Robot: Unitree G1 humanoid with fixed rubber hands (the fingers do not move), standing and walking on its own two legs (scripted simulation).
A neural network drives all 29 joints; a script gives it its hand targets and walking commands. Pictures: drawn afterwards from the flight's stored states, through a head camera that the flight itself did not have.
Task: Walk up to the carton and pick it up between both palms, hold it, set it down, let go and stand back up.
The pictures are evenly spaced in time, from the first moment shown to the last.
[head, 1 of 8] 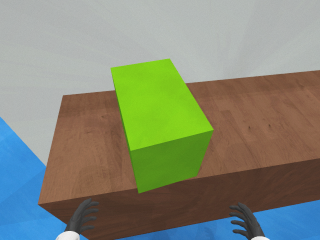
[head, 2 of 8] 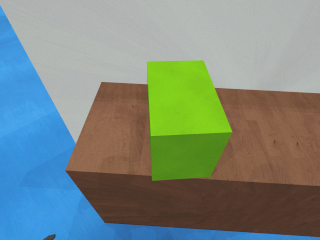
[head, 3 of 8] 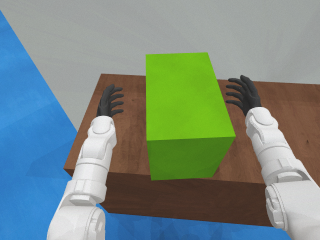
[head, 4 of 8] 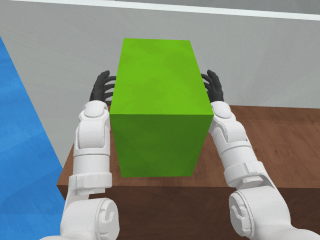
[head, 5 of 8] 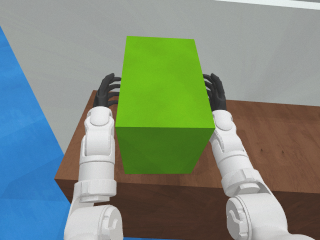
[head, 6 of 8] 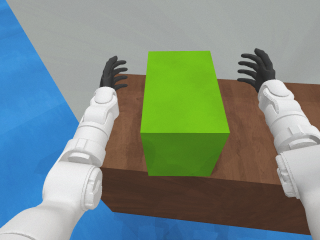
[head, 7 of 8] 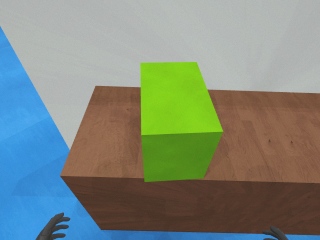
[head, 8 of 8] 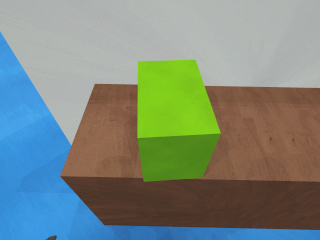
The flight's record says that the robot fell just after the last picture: no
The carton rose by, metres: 0.20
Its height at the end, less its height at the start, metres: +0.00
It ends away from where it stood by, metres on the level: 0.01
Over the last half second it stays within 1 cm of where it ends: yes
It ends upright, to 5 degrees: yes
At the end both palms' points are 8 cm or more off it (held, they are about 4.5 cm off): yes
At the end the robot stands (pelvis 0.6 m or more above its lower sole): yes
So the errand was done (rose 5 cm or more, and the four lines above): yes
